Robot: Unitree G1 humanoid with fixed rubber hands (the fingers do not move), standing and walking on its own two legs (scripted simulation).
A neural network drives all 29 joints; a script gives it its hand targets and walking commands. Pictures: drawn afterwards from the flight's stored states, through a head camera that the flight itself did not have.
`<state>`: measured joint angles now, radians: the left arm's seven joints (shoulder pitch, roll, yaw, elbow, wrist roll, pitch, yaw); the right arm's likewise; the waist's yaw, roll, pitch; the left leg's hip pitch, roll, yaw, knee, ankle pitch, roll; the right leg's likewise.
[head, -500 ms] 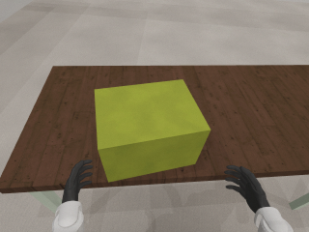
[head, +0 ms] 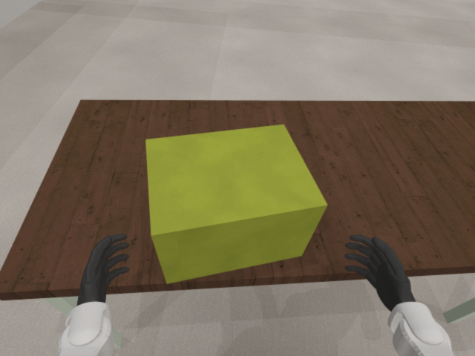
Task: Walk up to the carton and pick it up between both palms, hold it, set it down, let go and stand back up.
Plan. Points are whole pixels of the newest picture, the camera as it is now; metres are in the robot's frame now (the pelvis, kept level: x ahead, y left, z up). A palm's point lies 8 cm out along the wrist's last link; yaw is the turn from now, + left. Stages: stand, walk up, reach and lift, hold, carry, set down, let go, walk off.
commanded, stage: reach and lift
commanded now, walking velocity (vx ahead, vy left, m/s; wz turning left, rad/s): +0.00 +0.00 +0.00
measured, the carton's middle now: (227, 200) +0.41 +0.02 +0.00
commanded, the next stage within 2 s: none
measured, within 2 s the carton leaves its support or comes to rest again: neither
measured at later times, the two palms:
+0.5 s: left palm (88, 233) +0.28 +0.23 +0.08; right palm (382, 223) +0.31 -0.23 +0.08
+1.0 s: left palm (85, 189) +0.33 +0.24 +0.12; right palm (373, 165) +0.39 -0.21 +0.14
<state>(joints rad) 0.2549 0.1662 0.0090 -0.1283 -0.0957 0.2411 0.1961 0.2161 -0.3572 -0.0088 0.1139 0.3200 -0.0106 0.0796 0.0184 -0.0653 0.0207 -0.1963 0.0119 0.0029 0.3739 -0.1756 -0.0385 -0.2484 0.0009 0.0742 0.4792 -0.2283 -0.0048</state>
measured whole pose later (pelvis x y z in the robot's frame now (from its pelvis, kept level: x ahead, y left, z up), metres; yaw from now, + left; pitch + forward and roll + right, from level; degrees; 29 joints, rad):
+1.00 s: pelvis +0.01 +0.00 +0.00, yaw +0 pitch +2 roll +2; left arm -0.32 0.22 0.22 -0.04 -0.15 0.69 0.15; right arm -0.46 -0.52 0.05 0.24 0.46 0.34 0.04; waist 0.04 -0.03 0.02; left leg -0.20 0.02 0.00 0.35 -0.18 -0.04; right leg -0.25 0.01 0.07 0.45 -0.23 0.00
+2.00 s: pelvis +0.01 +0.00 +0.00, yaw +0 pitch +6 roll +1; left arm -0.68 0.17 0.15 0.96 -0.15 0.03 0.13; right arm -0.79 -0.32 0.12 1.03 0.38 -0.02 0.03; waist 0.09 -0.02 -0.01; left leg -0.32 0.03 0.00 0.40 -0.19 -0.05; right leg -0.35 0.02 0.07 0.45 -0.22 0.00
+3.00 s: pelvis +0.02 +0.00 -0.01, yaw -1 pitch +16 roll +0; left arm -0.68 0.09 0.24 1.11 -0.15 -0.29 0.15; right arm -0.79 -0.26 -0.03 1.05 0.12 -0.13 0.09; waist 0.09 0.01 -0.18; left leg -0.52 0.05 0.00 0.45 -0.20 -0.05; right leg -0.53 0.04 0.07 0.45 -0.20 0.00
